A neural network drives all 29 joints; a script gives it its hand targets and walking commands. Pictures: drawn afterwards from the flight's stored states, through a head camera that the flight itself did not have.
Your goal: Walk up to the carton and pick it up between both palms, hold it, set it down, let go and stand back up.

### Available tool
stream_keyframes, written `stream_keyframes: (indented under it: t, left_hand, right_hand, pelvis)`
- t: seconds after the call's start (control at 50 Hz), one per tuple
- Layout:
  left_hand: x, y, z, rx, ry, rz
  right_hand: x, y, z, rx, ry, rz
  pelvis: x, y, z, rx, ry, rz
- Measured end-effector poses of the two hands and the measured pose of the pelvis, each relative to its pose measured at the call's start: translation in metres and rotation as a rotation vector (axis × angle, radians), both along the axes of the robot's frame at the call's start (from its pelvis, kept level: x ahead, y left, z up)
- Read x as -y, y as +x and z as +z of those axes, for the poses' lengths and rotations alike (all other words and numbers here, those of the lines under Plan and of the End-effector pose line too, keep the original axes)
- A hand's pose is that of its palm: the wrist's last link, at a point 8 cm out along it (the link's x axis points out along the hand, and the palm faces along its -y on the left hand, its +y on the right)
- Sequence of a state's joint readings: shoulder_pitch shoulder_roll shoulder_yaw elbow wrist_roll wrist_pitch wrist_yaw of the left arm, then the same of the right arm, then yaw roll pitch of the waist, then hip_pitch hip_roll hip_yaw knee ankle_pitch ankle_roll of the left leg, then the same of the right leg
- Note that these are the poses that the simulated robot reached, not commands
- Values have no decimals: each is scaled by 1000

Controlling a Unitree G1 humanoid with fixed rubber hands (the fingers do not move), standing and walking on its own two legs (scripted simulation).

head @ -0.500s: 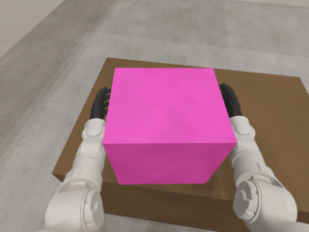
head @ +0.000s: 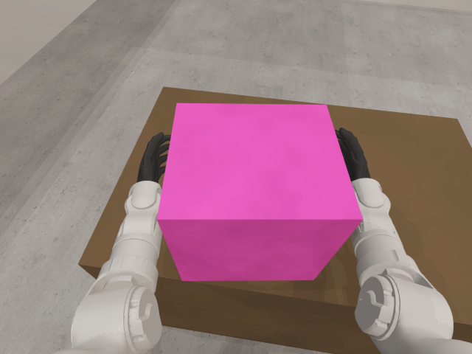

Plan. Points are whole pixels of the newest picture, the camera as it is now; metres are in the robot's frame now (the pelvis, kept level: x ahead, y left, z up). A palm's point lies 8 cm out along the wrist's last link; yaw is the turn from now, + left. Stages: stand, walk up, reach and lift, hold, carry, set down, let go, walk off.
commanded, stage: set down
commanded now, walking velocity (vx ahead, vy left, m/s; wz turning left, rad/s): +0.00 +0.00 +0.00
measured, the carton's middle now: (250, 198) +0.38 -0.03 +0.01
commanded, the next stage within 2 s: none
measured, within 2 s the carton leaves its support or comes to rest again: neither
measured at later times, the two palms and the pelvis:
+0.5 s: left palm (152, 185) +0.41 +0.15 +0.02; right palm (347, 171) +0.42 -0.22 +0.04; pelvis +0.00 +0.00 -0.02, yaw -3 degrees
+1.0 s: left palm (138, 174) +0.41 +0.17 +0.05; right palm (379, 162) +0.41 -0.26 +0.08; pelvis -0.04 -0.02 -0.03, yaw -2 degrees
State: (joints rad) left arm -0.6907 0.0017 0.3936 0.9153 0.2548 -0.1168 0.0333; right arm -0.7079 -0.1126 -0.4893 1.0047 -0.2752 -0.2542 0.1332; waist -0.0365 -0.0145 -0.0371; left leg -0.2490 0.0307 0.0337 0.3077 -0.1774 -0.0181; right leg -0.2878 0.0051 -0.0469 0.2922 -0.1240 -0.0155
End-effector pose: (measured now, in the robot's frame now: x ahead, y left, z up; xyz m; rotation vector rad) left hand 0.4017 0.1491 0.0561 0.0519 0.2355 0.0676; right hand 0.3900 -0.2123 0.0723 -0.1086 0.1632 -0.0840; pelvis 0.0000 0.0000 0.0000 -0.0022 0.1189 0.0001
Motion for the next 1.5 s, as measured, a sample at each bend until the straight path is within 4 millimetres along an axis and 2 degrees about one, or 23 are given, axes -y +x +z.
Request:
stream_keyframes:
  t: [0.1,0.28,0.36,0.44,0.52,0.64,0.72,0.82,1.04,1.16,1.4,1.5]
  left_hand:
    - [0,2,-2,-1,11,4]
    - [1,18,-20,-26,26,24]
    - [0,21,-25,-34,24,30]
    - [-2,15,-35,-60,24,29]
    - [-8,8,-40,-59,4,42]
    - [-22,5,-40,-53,2,60]
    - [-28,6,-32,-20,1,68]
    - [-29,7,-22,-15,11,56]
    - [-23,10,1,-18,-4,52]
    - [-28,15,27,-6,-4,54]
    - [-38,27,87,-14,-10,65]
    - [-42,29,104,-24,-9,54]
  right_hand:
    - [0,1,-5,-20,6,-9]
    - [-1,10,-39,-123,63,-59]
    - [-2,22,-41,-99,93,-68]
    - [1,30,-38,-73,106,-67]
    - [14,31,-35,-65,100,-81]
    - [44,23,-30,-83,72,-112]
    - [58,17,-20,-67,64,-107]
    - [64,15,-10,-61,59,-79]
    - [49,20,7,-54,98,-24]
    - [49,21,31,-35,105,-37]
    - [60,28,100,-43,97,-51]
    - [61,30,116,-59,93,-55]
  pelvis:
    - [0,-1,0,-2,-1,-3]
    - [-3,2,-7,-120,-9,-21]
    - [-5,5,-13,-180,-18,-34]
    - [-5,5,-16,-198,-22,-45]
    - [-3,0,-19,-206,-22,-46]
    - [2,-12,-24,-219,-16,-39]
    - [7,-19,-27,-240,-7,-40]
    - [11,-28,-31,-256,6,-38]
    - [16,-41,-32,-258,23,-31]
    - [17,-41,-28,-229,17,-26]
    - [13,-33,-16,-154,8,-26]
    - [11,-28,-11,-110,6,-29]
